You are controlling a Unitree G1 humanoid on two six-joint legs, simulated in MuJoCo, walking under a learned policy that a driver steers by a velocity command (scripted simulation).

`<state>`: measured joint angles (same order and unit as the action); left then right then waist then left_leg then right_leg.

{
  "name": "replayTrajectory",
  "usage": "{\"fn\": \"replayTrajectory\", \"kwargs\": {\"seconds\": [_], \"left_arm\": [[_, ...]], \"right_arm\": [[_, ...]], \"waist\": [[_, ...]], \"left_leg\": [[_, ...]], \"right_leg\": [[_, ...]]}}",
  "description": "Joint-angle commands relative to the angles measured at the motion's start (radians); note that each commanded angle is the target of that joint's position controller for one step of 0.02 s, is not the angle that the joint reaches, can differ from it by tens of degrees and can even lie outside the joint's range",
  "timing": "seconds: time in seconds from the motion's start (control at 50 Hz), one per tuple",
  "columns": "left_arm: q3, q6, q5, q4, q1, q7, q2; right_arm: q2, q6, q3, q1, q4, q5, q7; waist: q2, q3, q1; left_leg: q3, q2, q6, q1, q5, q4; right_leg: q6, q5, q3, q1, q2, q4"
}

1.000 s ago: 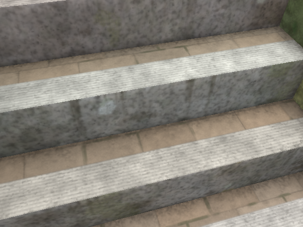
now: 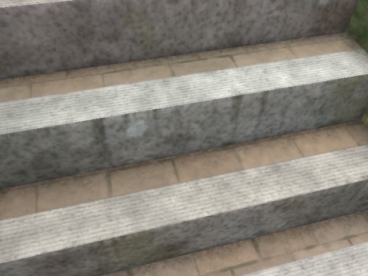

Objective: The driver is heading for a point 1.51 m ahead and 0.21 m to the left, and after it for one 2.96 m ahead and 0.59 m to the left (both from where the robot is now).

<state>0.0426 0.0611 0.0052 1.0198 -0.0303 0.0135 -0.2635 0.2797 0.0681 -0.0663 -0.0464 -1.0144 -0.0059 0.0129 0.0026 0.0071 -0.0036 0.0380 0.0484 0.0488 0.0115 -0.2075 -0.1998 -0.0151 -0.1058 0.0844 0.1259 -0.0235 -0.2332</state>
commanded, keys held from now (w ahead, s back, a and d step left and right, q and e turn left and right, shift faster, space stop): w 0.80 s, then no key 0.20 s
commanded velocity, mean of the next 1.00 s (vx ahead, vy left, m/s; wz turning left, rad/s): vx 0.47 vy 0.00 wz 0.00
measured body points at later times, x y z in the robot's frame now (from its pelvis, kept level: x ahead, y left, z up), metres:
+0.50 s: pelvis +0.00 +0.00 +0.00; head +0.00 +0.01 +0.45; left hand +0.15 +0.26 -0.12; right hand +0.15 -0.26 -0.12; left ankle -0.07 +0.09 -0.75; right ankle +0.01 -0.13 -0.75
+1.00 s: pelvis +0.00 +0.00 +0.00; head +0.00 +0.01 +0.45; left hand +0.13 +0.26 -0.13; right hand +0.13 -0.26 -0.12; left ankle -0.07 +0.09 -0.75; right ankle +0.01 -0.13 -0.75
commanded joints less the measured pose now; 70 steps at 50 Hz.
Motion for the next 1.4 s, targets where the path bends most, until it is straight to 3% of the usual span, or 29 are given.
{"fn": "replayTrajectory", "kwargs": {"seconds": [0.02,0.8,1.22,1.36,1.38,1.4], "left_arm": [[-0.02,0.013,0.0,-0.057,0.07,0.003,-0.112],[-0.021,0.012,0.0,-0.063,0.066,0.002,-0.114],[-0.041,-0.023,0.003,0.016,-0.046,0.008,-0.122],[-0.047,-0.032,0.005,0.034,-0.069,0.009,-0.12],[-0.076,-0.026,0.002,0.037,-0.088,0.016,-0.186],[-0.079,-0.026,0.002,0.035,-0.079,0.022,-0.178]], "right_arm": [[0.128,0.012,0.024,0.063,0.054,0.001,0.003],[0.132,0.012,0.023,0.058,0.055,0.002,0.003],[0.134,-0.022,0.042,-0.055,-0.011,-0.001,0.012],[0.129,-0.031,0.048,-0.091,-0.025,0.0,0.02],[0.176,-0.031,0.066,-0.146,-0.026,-0.022,0.0],[0.163,-0.03,0.069,-0.145,-0.026,-0.024,-0.009]], "waist": [[-0.009,0.075,-0.001],[-0.008,0.073,0.001],[-0.004,0.025,0.007],[-0.002,-0.005,0.008],[-0.015,-0.003,-0.017],[-0.019,-0.019,-0.014]], "left_leg": [[0.085,-0.165,-0.023,-0.015,0.28,0.008],[0.087,-0.165,-0.021,-0.011,0.295,0.013],[0.079,-0.152,-0.006,-0.07,0.231,-0.064],[0.09,-0.144,0.002,-0.102,0.123,-0.054],[0.056,-0.102,-0.002,-0.117,0.104,-0.061],[0.054,-0.1,-0.004,-0.141,0.098,-0.064]], "right_leg": [[0.016,0.234,0.073,-0.055,0.124,-0.015],[0.011,0.236,0.065,-0.058,0.128,-0.014],[0.019,0.215,0.061,-0.022,0.118,-0.093],[0.016,0.142,0.072,0.001,0.11,-0.083],[0.021,0.096,0.05,0.023,0.062,-0.085],[0.024,0.092,0.045,0.026,0.061,-0.089]]}}
Keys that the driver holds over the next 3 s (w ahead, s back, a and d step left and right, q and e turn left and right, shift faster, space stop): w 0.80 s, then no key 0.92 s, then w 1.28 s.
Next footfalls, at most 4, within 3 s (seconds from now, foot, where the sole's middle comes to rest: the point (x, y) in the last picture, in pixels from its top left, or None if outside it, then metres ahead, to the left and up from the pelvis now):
none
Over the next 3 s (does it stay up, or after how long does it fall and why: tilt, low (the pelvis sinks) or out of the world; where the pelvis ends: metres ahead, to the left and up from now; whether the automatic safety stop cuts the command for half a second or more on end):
stays up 0.00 0.00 0.00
